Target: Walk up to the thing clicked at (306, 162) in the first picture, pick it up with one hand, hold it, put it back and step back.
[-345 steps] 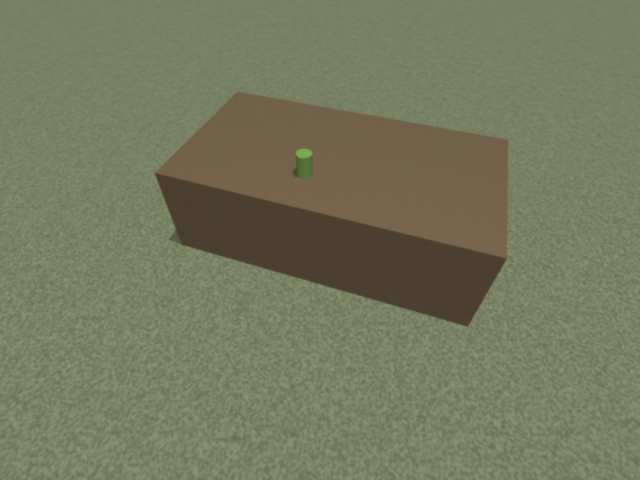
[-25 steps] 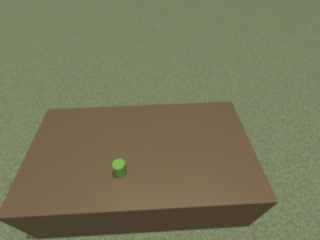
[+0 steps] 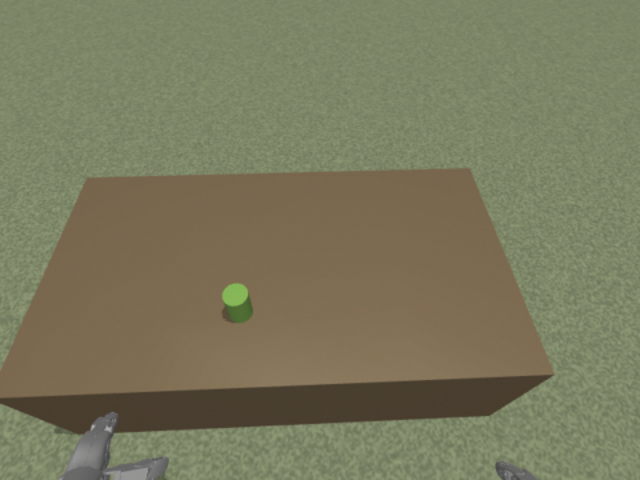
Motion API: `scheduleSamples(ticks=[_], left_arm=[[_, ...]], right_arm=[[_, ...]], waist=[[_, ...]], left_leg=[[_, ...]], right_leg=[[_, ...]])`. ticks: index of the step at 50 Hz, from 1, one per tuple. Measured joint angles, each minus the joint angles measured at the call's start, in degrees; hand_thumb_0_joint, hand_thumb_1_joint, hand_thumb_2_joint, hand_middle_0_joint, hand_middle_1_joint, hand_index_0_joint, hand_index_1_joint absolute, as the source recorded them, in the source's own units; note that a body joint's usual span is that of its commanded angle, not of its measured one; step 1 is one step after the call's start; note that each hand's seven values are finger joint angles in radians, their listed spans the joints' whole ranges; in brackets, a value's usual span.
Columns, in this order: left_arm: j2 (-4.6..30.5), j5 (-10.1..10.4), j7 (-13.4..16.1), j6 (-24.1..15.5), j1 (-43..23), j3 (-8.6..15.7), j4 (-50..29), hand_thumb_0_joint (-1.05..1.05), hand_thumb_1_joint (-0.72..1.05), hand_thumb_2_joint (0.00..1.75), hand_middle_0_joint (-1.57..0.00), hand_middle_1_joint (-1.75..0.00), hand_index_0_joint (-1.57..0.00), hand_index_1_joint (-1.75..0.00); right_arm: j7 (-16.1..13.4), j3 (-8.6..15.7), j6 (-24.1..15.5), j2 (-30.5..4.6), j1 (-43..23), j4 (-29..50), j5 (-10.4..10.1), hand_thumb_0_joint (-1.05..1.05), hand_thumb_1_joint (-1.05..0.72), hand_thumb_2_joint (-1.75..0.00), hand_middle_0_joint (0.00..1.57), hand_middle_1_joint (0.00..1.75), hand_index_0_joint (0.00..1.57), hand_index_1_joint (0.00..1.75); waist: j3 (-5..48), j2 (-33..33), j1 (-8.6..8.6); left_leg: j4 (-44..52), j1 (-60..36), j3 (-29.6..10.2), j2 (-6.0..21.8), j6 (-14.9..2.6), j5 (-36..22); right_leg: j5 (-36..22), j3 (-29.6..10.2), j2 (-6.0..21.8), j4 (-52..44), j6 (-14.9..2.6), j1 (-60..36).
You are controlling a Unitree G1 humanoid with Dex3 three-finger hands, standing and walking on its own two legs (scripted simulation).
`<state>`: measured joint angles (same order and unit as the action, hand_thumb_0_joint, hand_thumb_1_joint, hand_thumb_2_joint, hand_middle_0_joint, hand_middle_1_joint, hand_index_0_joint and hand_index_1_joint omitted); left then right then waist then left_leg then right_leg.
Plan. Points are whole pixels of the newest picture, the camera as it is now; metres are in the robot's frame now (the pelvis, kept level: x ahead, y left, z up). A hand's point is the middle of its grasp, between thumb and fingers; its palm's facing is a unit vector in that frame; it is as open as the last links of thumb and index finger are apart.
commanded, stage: go down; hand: left
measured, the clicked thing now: (238, 303) +0.51 +0.18 -0.34
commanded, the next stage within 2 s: none
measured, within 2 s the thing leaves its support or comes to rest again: neither
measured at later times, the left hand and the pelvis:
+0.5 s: hand (120, 474) +0.16 +0.27 -0.13, palm faces +0.02 -0.95 -0.32, open 16.9 cm; pelvis +0.01 +0.03 -0.02, yaw +1 degrees
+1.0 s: hand (113, 478) +0.16 +0.28 -0.13, palm faces +0.05 -0.94 -0.34, open 17.1 cm; pelvis +0.01 +0.03 -0.04, yaw +2 degrees
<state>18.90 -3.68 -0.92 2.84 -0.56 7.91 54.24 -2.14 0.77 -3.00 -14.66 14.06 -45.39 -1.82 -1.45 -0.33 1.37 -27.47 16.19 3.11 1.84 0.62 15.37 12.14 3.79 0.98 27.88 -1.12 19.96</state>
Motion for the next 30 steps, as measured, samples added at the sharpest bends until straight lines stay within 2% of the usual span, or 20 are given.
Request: scheduleSamples(ticks=[8,15,21,30], left_arm=[[-0.76,0.16,-0.16,10.31,5.03,-0.86,-9.78,0.01,0.0,0.17,-0.06,-0.04,-0.06,-0.03],[-1.26,0.51,-0.64,14.0,8.7,-1.48,-17.89,0.0,-0.26,0.09,-0.07,-0.04,-0.06,-0.04],[-1.14,0.65,-0.88,16.34,11.82,-2.12,-24.96,0.0,-0.38,0.07,-0.07,-0.05,-0.06,-0.05],[-0.89,1.31,-1.21,20.48,15.71,-2.64,-33.18,0.0,-0.44,0.07,-0.07,-0.06,-0.07,-0.06]], right_arm=[[-0.58,-0.52,-1.11,0.3,1.27,5.31,-0.35,0.01,-0.94,-0.9,0.2,0.3,0.2,0.3],[-1.36,-0.9,-3.35,0.11,0.18,7.36,-0.01,0.01,-0.89,-0.89,0.2,0.3,0.2,0.3],[-1.97,-1.09,-4.73,0.26,-0.49,8.56,0.32,0.01,-0.86,-0.88,0.2,0.3,0.2,0.3],[-2.74,-1.55,-5.58,0.83,-0.07,9.85,0.74,0.01,-0.84,-0.88,0.21,0.3,0.2,0.3]], waist=[[2.5,1.15,0.59],[3.27,0.85,-0.07],[4.32,1.05,-0.18],[6.46,1.98,0.14]], left_leg=[[-3.58,1.86,-0.12,-0.35,-0.76,2.38],[-7.67,4.16,-0.57,-0.61,-1.29,4.7],[-10.99,6.46,-1.07,-0.6,-1.57,6.56],[-15.94,10.25,-1.71,-0.46,-1.91,9.12]], right_leg=[[1.7,0.0,0.52,2.41,0.83,1.25],[3.5,0.32,0.98,5.43,1.45,2.87],[4.82,0.74,1.12,7.56,1.82,4.44],[6.86,1.23,1.21,11.38,2.17,7.53]])
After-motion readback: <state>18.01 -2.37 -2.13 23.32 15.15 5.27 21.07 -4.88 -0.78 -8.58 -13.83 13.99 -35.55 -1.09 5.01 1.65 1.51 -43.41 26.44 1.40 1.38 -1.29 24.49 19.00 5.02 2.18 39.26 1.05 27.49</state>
